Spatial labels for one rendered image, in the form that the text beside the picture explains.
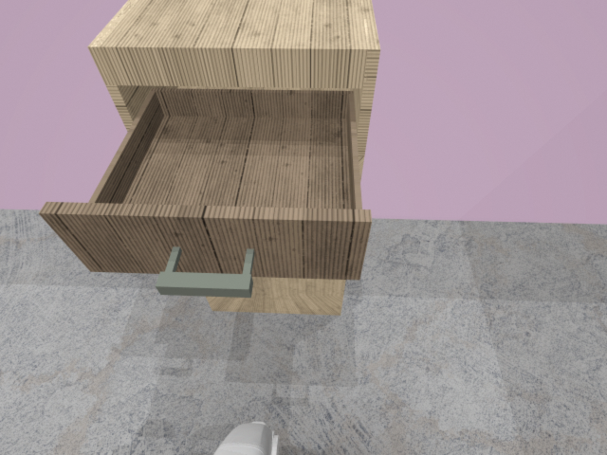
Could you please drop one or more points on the handle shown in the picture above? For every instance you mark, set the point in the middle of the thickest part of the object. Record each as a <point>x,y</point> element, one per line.
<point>175,283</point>

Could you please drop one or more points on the drawer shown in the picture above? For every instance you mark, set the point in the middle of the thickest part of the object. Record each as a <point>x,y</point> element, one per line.
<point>217,171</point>

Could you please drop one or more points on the cabinet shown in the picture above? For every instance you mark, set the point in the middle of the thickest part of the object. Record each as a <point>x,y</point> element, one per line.
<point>329,45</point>

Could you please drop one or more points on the left robot thigh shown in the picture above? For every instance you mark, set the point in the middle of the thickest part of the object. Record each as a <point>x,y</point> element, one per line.
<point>250,439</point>

